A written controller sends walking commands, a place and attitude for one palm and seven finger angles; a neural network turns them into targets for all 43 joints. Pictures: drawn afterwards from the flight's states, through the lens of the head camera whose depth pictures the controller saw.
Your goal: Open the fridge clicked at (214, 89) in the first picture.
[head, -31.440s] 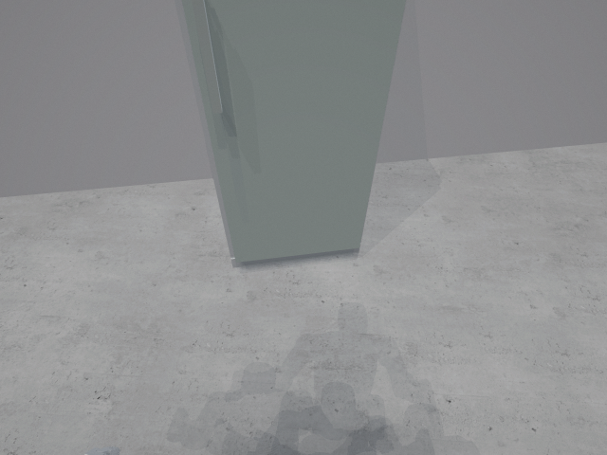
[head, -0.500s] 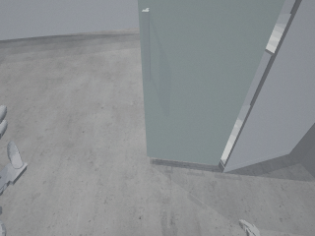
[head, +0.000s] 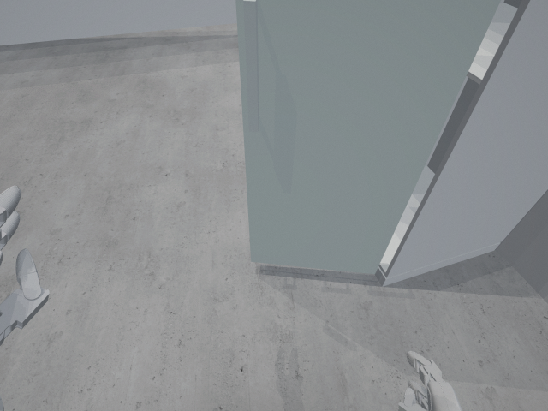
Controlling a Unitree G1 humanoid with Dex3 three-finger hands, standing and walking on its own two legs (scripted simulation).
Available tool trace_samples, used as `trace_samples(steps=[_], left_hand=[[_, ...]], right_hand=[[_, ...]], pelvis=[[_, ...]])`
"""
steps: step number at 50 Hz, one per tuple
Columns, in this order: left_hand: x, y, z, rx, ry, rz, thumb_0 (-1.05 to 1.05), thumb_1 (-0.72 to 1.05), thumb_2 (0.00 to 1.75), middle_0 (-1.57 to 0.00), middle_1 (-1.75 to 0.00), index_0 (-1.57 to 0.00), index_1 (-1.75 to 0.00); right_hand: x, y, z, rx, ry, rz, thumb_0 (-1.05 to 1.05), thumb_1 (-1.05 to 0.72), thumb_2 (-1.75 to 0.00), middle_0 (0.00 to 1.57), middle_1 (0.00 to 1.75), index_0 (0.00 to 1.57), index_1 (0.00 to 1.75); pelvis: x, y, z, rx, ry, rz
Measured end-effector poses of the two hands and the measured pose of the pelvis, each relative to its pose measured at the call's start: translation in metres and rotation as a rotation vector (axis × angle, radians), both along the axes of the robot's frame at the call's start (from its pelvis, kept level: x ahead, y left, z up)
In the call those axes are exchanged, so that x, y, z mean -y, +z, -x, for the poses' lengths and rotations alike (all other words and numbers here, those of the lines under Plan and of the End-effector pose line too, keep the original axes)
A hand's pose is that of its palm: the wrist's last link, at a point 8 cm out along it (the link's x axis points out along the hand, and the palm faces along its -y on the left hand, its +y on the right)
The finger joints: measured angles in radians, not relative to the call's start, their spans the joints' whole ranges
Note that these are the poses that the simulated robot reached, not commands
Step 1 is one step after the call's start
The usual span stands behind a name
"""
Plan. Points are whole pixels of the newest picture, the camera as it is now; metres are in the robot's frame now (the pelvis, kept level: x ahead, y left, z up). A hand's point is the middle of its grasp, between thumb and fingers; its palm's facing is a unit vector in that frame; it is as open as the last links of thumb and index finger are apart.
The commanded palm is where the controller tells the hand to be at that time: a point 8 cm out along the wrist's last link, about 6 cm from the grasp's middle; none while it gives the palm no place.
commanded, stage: let the arm hang, fingers relaxed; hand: left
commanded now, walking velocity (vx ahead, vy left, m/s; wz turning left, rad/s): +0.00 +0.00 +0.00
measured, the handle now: (253, 69) +0.76 +0.11 +0.14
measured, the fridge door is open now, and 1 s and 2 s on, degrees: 65 65 65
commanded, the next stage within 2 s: look to check the result in 1.12 s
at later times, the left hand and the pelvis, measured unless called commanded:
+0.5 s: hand out of the picture -0.05 +0.20 -0.18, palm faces +0.02 -0.98 -0.20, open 7.2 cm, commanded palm none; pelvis -0.02 +0.01 +0.00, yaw +2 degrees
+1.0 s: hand out of the picture +0.08 +0.26 -0.15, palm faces +0.00 -0.95 -0.32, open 7.4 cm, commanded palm none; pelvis -0.01 +0.02 +0.01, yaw +1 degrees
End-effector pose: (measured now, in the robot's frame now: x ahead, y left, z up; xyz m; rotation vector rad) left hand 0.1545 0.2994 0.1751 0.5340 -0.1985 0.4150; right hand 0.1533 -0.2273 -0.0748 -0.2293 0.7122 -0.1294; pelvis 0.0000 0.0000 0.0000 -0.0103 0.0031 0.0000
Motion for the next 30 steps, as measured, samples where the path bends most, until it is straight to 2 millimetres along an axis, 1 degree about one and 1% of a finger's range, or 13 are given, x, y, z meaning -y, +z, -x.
trace_samples(steps=[2,3,5,7,9,11,13,15,17,20,23,26,30], left_hand=[[-0.002,-0.007,-0.002,-0.020,-0.011,-0.003,0.01,0.89,0.90,-0.21,-0.30,-0.21,-0.30],[-0.005,-0.023,-0.007,-0.087,-0.021,0.010,0.01,0.89,0.90,-0.21,-0.30,-0.21,-0.30],[-0.011,-0.073,-0.016,-0.297,-0.018,0.080,0.01,0.89,0.90,-0.21,-0.30,-0.21,-0.30],[-0.011,-0.133,-0.014,-0.542,0.001,0.171,0.00,0.89,0.90,-0.20,-0.30,-0.20,-0.30],[-0.002,-0.190,0.002,-0.777,0.017,0.257,0.01,0.90,0.90,-0.20,-0.30,-0.20,-0.30],[0.014,-0.238,0.029,-0.979,0.025,0.337,0.01,0.90,0.90,-0.20,-0.29,-0.20,-0.30],[0.034,-0.275,0.061,-1.147,0.028,0.416,0.01,0.90,0.90,-0.20,-0.29,-0.20,-0.30],[0.054,-0.301,0.095,-1.284,0.031,0.492,0.01,0.90,0.90,-0.20,-0.29,-0.20,-0.30],[0.066,-0.317,0.127,-1.378,0.063,0.558,0.01,0.92,0.89,-0.21,-0.30,-0.20,-0.30],[0.063,-0.326,0.165,-1.471,0.134,0.604,0.01,0.96,0.89,-0.21,-0.30,-0.21,-0.30],[0.056,-0.325,0.194,-1.541,0.194,0.622,0.01,0.95,0.89,-0.21,-0.30,-0.21,-0.30],[0.044,-0.320,0.211,-1.581,0.247,0.615,0.01,0.94,0.89,-0.21,-0.30,-0.21,-0.30],[0.027,-0.312,0.214,-1.589,0.292,0.583,0.01,0.92,0.90,-0.21,-0.30,-0.20,-0.30]], right_hand=[[0.000,-0.004,0.003,-0.008,0.015,-0.008,0.01,-0.90,-0.90,0.20,0.30,0.20,0.30],[0.001,-0.009,0.003,-0.026,0.038,-0.015,0.01,-0.90,-0.90,0.20,0.30,0.20,0.30],[0.006,-0.023,0.006,-0.083,0.066,-0.016,0.01,-0.90,-0.90,0.20,0.30,0.20,0.30],[0.013,-0.033,0.012,-0.136,0.063,-0.009,0.01,-0.90,-0.90,0.21,0.30,0.20,0.30],[0.019,-0.039,0.023,-0.180,0.044,-0.001,0.01,-0.90,-0.90,0.21,0.30,0.20,0.30],[0.025,-0.042,0.038,-0.231,0.021,0.012,0.01,-0.90,-0.90,0.20,0.30,0.20,0.30],[0.029,-0.044,0.058,-0.298,-0.002,0.027,0.01,-0.90,-0.90,0.20,0.30,0.20,0.30],[0.032,-0.045,0.081,-0.379,-0.024,0.041,0.01,-0.90,-0.90,0.20,0.30,0.20,0.30],[0.034,-0.045,0.104,-0.464,-0.044,0.053,0.01,-0.90,-0.90,0.20,0.30,0.20,0.30],[0.033,-0.046,0.137,-0.586,-0.069,0.061,0.01,-0.91,-0.90,0.20,0.30,0.20,0.30],[0.029,-0.049,0.162,-0.675,-0.091,0.055,0.01,-0.91,-0.90,0.20,0.30,0.20,0.30],[0.023,-0.051,0.176,-0.723,-0.106,0.039,0.01,-0.90,-0.90,0.20,0.30,0.20,0.30],[0.015,-0.056,0.179,-0.734,-0.114,0.014,0.01,-0.90,-0.90,0.20,0.30,0.20,0.30]], pelvis=[[-0.002,-0.001,0.001,-0.003,0.008,0.002],[-0.004,-0.002,0.004,-0.006,0.017,0.003],[-0.009,-0.006,0.009,-0.010,0.027,0.002],[-0.012,-0.009,0.014,-0.009,0.030,-0.002],[-0.013,-0.010,0.018,-0.005,0.030,-0.007],[-0.012,-0.010,0.021,0.000,0.029,-0.011],[-0.010,-0.008,0.023,0.006,0.027,-0.013],[-0.009,-0.006,0.024,0.010,0.026,-0.011],[-0.007,-0.004,0.025,0.011,0.027,-0.007],[-0.005,-0.001,0.025,0.010,0.033,0.001],[-0.005,0.001,0.024,0.008,0.037,0.007],[-0.007,0.002,0.023,0.010,0.037,0.010],[-0.011,0.004,0.021,0.014,0.033,0.009]])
